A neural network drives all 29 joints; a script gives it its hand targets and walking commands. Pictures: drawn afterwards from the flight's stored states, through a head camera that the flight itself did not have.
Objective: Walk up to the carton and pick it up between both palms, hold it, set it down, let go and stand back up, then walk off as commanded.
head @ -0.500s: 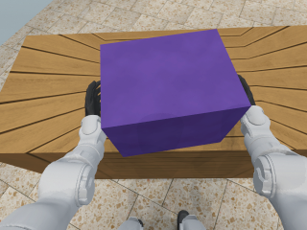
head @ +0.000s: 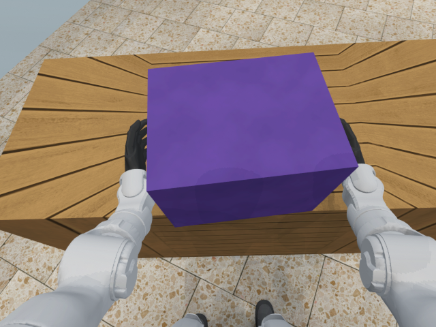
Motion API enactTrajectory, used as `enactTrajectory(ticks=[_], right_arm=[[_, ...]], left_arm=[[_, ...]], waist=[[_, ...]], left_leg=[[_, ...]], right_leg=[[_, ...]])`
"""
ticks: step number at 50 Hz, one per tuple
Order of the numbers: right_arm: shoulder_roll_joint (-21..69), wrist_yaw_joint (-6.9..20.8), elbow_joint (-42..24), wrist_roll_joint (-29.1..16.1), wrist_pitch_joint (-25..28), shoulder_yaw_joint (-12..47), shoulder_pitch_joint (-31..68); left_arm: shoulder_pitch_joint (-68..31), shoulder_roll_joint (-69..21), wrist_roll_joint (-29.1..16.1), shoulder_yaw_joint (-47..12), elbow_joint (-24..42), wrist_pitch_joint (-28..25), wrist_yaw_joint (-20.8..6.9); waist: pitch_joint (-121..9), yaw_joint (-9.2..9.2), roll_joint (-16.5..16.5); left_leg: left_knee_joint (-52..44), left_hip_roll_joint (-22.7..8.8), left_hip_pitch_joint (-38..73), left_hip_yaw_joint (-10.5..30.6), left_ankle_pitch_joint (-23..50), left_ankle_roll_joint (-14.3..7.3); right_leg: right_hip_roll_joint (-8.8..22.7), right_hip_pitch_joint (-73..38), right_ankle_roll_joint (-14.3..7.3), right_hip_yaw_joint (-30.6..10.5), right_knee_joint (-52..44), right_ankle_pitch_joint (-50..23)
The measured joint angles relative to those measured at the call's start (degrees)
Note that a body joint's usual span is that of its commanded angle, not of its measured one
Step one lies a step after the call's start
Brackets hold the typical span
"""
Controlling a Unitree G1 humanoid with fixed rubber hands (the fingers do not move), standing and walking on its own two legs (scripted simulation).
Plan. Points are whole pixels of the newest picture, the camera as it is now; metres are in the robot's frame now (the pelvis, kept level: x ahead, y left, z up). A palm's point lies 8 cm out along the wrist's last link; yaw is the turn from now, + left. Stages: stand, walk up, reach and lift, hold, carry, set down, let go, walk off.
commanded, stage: reach and lift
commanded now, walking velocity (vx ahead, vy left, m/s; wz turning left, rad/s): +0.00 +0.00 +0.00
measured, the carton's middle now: (238, 147) +0.45 +0.01 -0.01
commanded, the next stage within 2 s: none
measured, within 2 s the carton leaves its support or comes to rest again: neither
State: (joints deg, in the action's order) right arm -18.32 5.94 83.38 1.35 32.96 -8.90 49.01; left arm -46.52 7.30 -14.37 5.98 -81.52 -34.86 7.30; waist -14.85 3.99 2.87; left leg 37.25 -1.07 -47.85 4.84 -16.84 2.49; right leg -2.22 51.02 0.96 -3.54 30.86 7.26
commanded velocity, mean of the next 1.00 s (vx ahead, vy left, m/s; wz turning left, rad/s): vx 0.00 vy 0.00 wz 0.00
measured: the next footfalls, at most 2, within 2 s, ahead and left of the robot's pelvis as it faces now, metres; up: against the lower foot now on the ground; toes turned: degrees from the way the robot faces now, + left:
none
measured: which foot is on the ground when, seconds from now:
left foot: down 0.00-1.00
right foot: down 0.00-1.00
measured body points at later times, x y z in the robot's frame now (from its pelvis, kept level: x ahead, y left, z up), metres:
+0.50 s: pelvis -0.01 +0.00 +0.01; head +0.05 -0.02 +0.45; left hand +0.40 +0.20 +0.06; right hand +0.42 -0.21 +0.05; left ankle -0.02 +0.14 -0.71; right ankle +0.05 -0.13 -0.71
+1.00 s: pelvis +0.00 +0.00 +0.03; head +0.00 -0.02 +0.47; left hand +0.41 +0.20 +0.13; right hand +0.42 -0.21 +0.13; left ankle -0.02 +0.14 -0.71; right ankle +0.05 -0.13 -0.71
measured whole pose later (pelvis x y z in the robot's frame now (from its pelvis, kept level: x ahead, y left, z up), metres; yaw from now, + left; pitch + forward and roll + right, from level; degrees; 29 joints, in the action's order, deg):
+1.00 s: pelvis +0.00 +0.00 +0.03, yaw +1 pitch +10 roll +0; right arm -16.5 2.8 53.4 -6.7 -2.0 -3.9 39.1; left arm -46.4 10.7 -16.2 0.2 -72.5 -11.7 9.0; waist -13.2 1.1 3.0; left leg 26.4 -0.7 -22.6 4.8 -14.2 2.3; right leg -1.2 27.2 0.8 -3.5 23.7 6.8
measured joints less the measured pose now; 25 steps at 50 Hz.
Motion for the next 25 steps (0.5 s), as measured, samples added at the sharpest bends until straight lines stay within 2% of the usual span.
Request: enactTrajectory(ticks=[13,20,25], right_arm=[[0.3,-0.7,-10.3,-0.3,-7.9,2.1,-3.8],[0.7,-1.5,-16.5,-3.2,-13.8,4.4,-6.9],[0.8,-1.8,-20.5,-5.9,-18.6,5.0,-9.2]], left_arm=[[0.0,0.0,-0.3,-0.9,0.0,1.8,0.9],[0.0,0.5,-1.8,-3.4,0.0,4.3,1.6],[0.0,1.1,-1.9,-5.6,1.7,8.4,2.1]], waist=[[0.0,0.00,0.0],[-0.1,-0.10,0.0],[-0.1,-0.54,0.0]], left_leg=[[-1.4,0.0,2.1,0.0,0.8,0.2],[-1.5,0.0,5.3,0.0,0.5,0.2],[-2.2,0.0,9.1,0.0,0.5,0.2]], right_leg=[[0.0,-1.5,-0.2,0.0,0.0,-0.2],[0.0,-4.9,-0.2,0.0,-0.5,-0.1],[0.1,-8.7,-0.2,0.0,-1.4,-0.1]])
